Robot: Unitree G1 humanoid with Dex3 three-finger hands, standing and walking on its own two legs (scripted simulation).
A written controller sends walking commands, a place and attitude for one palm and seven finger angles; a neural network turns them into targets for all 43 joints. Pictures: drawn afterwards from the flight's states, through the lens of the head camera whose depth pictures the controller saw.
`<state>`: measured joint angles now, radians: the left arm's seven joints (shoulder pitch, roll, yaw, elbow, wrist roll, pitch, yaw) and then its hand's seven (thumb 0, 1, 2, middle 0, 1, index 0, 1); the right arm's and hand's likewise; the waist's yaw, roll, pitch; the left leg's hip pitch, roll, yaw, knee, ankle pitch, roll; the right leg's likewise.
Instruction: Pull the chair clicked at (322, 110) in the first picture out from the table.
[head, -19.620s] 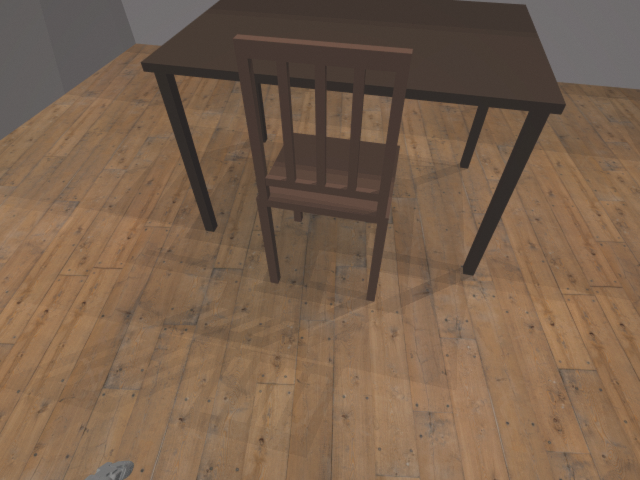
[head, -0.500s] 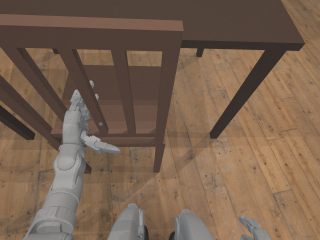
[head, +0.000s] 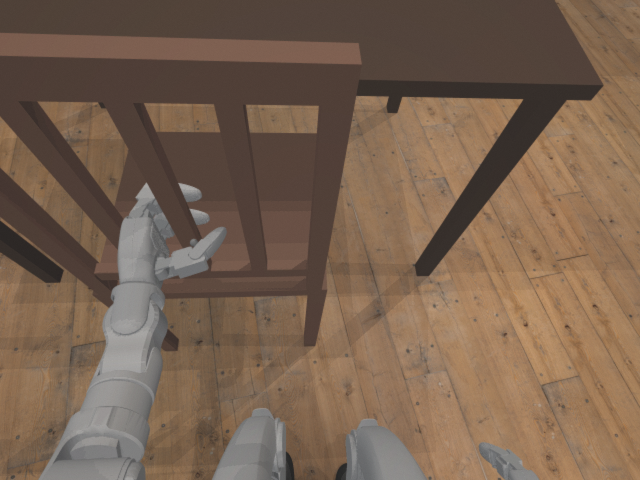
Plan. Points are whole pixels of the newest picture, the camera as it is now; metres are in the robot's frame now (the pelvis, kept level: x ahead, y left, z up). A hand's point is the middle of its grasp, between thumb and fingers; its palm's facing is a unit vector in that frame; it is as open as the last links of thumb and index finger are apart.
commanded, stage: hook a spindle and tug to test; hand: left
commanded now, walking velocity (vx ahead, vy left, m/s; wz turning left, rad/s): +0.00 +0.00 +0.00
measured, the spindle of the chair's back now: (174, 207) +0.43 +0.18 +0.04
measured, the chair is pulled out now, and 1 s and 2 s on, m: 0.00 0.05 0.20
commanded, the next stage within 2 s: step backward, pulling the chair out in 0.74 s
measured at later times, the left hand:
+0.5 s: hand (195, 270) +0.36 +0.15 +0.01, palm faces +0.05 -1.00 -0.02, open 5.8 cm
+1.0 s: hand (192, 272) +0.35 +0.15 +0.03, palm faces +0.08 -0.98 -0.15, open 5.9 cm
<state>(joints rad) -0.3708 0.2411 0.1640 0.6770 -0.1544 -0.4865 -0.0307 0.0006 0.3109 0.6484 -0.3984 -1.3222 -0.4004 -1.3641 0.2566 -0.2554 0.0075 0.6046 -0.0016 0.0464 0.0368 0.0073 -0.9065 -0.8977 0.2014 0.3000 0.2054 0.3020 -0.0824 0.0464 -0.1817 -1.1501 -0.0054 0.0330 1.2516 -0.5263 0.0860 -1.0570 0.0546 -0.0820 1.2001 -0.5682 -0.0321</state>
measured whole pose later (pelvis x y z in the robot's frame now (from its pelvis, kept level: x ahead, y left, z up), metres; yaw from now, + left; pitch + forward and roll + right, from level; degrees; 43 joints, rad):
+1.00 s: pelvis +0.02 -0.01 +0.05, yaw +1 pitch +15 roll -2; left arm -0.16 0.22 0.05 0.53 -0.10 -0.20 0.09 0.07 0.68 0.80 -0.33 -1.22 -0.38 -1.43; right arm 0.25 -0.23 0.03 0.53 0.06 0.15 -0.06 0.01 -0.91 -0.90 0.20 0.30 0.20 0.30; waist -0.07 0.05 -0.10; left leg -0.79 -0.02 0.05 0.96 -0.44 0.08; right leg -0.72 0.05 -0.05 0.93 -0.48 -0.03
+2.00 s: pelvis -0.11 +0.01 +0.10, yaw +5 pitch +6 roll +0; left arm -0.38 0.06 -0.08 0.86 -0.05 -0.16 0.11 0.07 0.66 0.72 -0.23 -1.18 -0.49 -1.44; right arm 0.16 -0.35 -0.05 0.68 0.04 0.09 -0.12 0.01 -0.91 -0.90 0.20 0.30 0.20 0.30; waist -0.07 0.04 0.10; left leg -0.25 0.08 -0.05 0.48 -0.29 -0.06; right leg -0.46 -0.11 -0.08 0.53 -0.16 0.04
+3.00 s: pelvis -0.24 +0.04 +0.10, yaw +1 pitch +3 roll -1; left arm -0.31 0.11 -0.07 0.73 -0.02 -0.16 0.11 0.05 0.68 0.76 -0.22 -1.21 -0.49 -1.44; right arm 0.10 -0.26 -0.02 0.66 0.02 0.10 -0.12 0.01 -0.91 -0.90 0.20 0.30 0.21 0.30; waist -0.07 0.01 0.17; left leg -0.35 0.02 -0.02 0.57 -0.25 -0.02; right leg -0.38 -0.07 -0.04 0.53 -0.17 0.05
